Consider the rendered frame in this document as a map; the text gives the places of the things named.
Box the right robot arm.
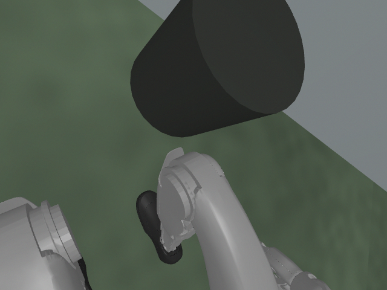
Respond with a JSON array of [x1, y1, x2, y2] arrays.
[[290, 271, 331, 290]]

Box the right robot foot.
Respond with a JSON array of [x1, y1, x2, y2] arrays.
[[136, 190, 183, 264]]

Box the right robot hand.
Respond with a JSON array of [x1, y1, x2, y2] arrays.
[[260, 241, 303, 290]]

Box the left robot foot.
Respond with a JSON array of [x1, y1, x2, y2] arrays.
[[78, 258, 92, 290]]

